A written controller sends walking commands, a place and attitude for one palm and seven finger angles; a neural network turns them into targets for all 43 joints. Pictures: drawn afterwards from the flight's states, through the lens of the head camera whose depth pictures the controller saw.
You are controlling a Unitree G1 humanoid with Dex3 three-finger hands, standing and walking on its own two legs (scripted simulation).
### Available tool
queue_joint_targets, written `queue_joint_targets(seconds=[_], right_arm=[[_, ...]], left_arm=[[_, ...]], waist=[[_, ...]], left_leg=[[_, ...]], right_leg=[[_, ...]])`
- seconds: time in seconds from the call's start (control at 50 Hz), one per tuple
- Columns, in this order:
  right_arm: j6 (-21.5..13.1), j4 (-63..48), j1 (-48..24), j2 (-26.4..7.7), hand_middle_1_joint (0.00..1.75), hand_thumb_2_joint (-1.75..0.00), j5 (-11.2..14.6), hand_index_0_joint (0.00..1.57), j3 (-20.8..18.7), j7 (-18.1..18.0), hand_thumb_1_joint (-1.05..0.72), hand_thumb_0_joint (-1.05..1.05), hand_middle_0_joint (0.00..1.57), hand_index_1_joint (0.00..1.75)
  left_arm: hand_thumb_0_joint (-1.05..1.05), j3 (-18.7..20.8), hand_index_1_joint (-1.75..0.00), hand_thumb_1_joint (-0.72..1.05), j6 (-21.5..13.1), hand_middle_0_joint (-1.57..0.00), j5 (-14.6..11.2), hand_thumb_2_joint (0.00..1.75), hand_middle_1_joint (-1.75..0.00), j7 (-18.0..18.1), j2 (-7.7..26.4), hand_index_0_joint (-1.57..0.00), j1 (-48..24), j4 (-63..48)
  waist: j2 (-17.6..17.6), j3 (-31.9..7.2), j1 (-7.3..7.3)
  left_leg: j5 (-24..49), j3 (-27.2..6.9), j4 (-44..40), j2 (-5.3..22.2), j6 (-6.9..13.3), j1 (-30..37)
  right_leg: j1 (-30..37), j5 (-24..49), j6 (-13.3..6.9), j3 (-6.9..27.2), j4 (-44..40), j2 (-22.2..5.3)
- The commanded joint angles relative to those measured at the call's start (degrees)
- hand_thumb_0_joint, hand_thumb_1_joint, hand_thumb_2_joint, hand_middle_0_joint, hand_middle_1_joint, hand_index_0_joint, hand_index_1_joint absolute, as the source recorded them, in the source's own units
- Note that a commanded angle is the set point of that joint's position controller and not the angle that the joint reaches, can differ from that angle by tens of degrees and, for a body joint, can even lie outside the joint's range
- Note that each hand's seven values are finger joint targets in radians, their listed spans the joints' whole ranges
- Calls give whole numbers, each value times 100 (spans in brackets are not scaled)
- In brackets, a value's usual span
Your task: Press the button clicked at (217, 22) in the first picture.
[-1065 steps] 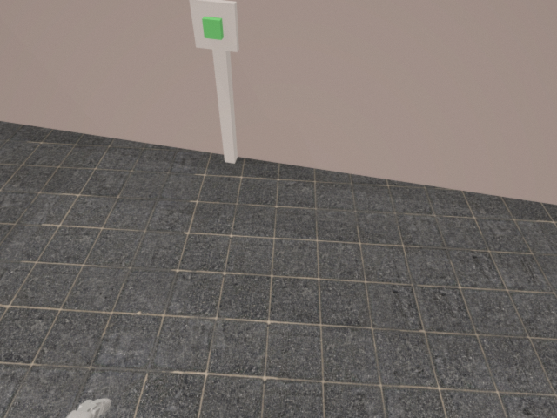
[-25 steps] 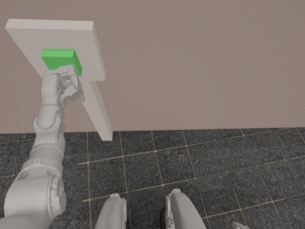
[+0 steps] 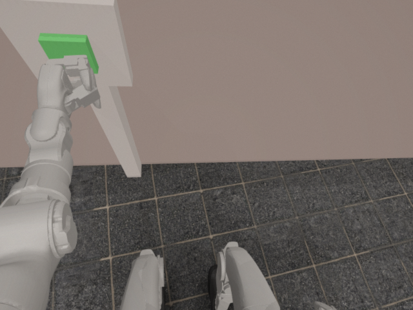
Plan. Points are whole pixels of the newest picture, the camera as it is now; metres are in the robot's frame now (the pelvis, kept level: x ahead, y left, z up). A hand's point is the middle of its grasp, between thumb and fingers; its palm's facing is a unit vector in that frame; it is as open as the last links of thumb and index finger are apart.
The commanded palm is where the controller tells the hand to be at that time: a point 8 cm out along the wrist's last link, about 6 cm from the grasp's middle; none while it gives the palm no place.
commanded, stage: hold the button down briefly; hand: left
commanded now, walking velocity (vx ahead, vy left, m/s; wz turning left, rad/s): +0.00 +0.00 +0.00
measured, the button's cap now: (72, 51) +0.57 +0.21 +0.09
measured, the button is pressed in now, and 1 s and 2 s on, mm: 10 0 0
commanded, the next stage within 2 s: pull the fist back off the button in 0.16 s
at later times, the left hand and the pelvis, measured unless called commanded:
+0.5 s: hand (92, 90) +0.51 +0.18 +0.06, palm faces -0.02 -1.00 -0.04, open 2.8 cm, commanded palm +0.50 +0.22 +0.06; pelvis -0.02 +0.01 -0.01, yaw +0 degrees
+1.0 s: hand (87, 111) +0.46 +0.19 +0.05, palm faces +0.00 -1.00 -0.02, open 3.0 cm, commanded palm +0.43 +0.23 +0.06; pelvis +0.03 +0.01 +0.03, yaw -1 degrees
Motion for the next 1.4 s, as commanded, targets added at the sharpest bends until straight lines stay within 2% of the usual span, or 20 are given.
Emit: queue_joint_targets(seconds=[0.0,0.12,0.18,0.26,0.34,0.46,0.5,0.6,0.66,0.7,0.82,0.88,0.96,1.04,1.1,1.18,1.2,1.22,1.36,1.38], right_arm=[[-190,-318,775,-1090,30,-90,-6,20,-352,-121,-90,0,20,30],[-273,-308,808,-1153,30,-90,-1,20,-324,-144,-90,0,20,30],[-327,-340,847,-1162,30,-90,-18,20,-314,-156,-90,0,20,30],[-348,-318,832,-1174,30,-90,-11,20,-306,-134,-90,0,20,30],[-357,-347,828,-1193,30,-90,-19,20,-300,-120,-90,0,20,30],[-341,-386,829,-1186,30,-90,-33,20,-337,-58,-90,0,20,30],[-332,-395,852,-1203,30,-90,-38,20,-363,-49,-90,0,20,30],[-247,-491,833,-1134,30,-90,-15,20,-419,23,-90,0,20,30],[-171,-536,788,-1081,30,-90,25,20,-434,21,-90,0,20,30],[-152,-551,754,-1071,30,-90,31,20,-450,24,-90,0,20,30],[-59,-697,634,-956,30,-90,63,20,-545,86,-90,0,20,30],[-18,-771,558,-903,30,-90,96,20,-595,118,-90,0,20,30],[33,-783,446,-875,30,-90,139,20,-627,88,-90,0,20,30],[-7,-857,304,-784,30,-90,138,20,-660,84,-90,0,20,30],[-41,-880,224,-749,30,-90,131,20,-685,104,-90,0,20,30],[-41,-904,134,-759,30,-90,123,20,-699,85,-90,0,20,30],[-37,-904,86,-749,30,-90,127,20,-695,76,-90,0,20,30],[-45,-894,47,-744,30,-90,125,20,-684,65,-90,0,20,30],[-146,-916,-104,-717,30,-90,111,20,-666,-8,-90,0,20,30],[-148,-967,-79,-744,30,-90,123,20,-675,-17,-90,0,20,30]], left_arm=[[0,110,-150,90,-179,-130,-171,90,-150,301,1315,-130,-3562,-1242],[0,107,-150,90,-58,-130,-141,90,-150,367,1399,-130,-3703,-1160],[0,284,-150,90,-61,-130,-136,90,-150,402,1665,-130,-3854,-1341],[0,127,-150,90,-2,-130,-138,90,-150,407,1448,-130,-3843,-1256],[0,311,-150,90,40,-130,-90,90,-150,435,1640,-130,-3623,-1098],[0,164,-150,90,69,-130,-66,90,-150,428,1293,-130,-3330,-1125],[0,295,-150,90,30,-130,-72,90,-150,420,1396,-130,-3228,-1288],[0,301,-150,90,-25,-130,-196,90,-150,345,1107,-130,-2417,-1657],[0,298,-150,90,-20,-130,-241,90,-150,310,1022,-130,-1973,-1688],[0,380,-150,90,-94,-130,-260,90,-150,317,1073,-130,-1842,-1906],[0,141,-150,90,-267,-130,-407,90,-150,228,522,-130,-523,-2653],[0,-189,-150,90,-261,-130,-497,90,-150,136,68,-130,103,-3041],[0,-107,-150,90,-202,-130,-616,90,-150,114,46,-130,626,-3274],[0,-341,-150,90,-367,-130,-686,90,-150,154,-315,-130,1120,-4071],[0,-367,-150,90,-454,-130,-714,90,-150,147,-370,-130,1773,-4453],[0,-470,-150,90,-372,-130,-681,90,-150,110,-409,-130,1984,-4647],[0,-428,-150,90,-341,-130,-666,90,-150,112,-383,-130,2042,-4603],[0,-541,-150,90,-329,-130,-661,90,-150,109,-466,-130,1836,-4671],[0,-534,-150,90,-284,-130,-754,90,-150,40,-529,-130,1905,-4743],[0,-331,-150,90,-271,-130,-791,90,-150,38,-292,-130,2004,-4963]], waist=[[784,-2532,-490],[816,-2523,-545],[966,-2861,-493],[896,-2636,-539],[837,-2595,-430],[863,-2466,-363],[900,-2672,-280],[803,-2914,-29],[454,-2634,38],[480,-2664,102],[552,-2957,386],[545,-2842,392],[129,-2394,430],[338,-2702,528],[453,-2724,625],[272,-2505,534],[394,-2452,581],[403,-2391,506],[285,-2589,556],[263,-2783,651]], left_leg=[[-306,-200,-1134,-182,171,1581],[-656,-304,-1228,-167,161,1591],[-498,-267,-1155,-175,171,1583],[-727,-341,-1238,-154,152,1612],[-785,-331,-1240,-166,138,1459],[-893,-400,-1348,-149,110,1610],[-696,-429,-1365,-134,106,1775],[-102,-340,-1432,-127,76,2098],[-46,-205,-1425,-148,101,1825],[80,-177,-1428,-152,101,1880],[1159,-85,-1510,-119,29,2598],[1520,-33,-1534,-110,17,2816],[1470,30,-1579,-139,46,2503],[2203,49,-1537,-126,17,3006],[2653,45,-1519,-104,-19,3229],[2604,24,-1481,-102,6,3044],[2552,40,-1481,-109,-14,3035],[2518,13,-1464,-107,-17,3060],[2316,38,-1376,-157,-1,2965],[2372,21,-1441,-151,5,3056]], right_leg=[[1082,-306,6,482,-1179,241],[844,-460,4,421,-1124,232],[993,-398,-2,462,-1073,229],[800,-480,5,414,-1089,238],[856,-554,-9,404,-1054,232],[683,-544,-17,343,-1010,214],[739,-427,-28,329,-970,201],[1132,-115,-45,316,-1040,215],[1444,-115,-17,364,-1162,220],[1542,-40,-20,370,-1157,212],[1949,702,-63,337,-1206,230],[2058,1027,-65,326,-1270,237],[2383,1233,-21,354,-1360,219],[2479,1796,-30,346,-1262,198],[2537,2092,-35,328,-1212,201],[2568,2154,-19,323,-1170,189],[2528,2124,-19,334,-1165,185],[2421,2077,-19,321,-1151,182],[2569,2048,-11,357,-1139,161],[2762,2083,-29,363,-1148,175]])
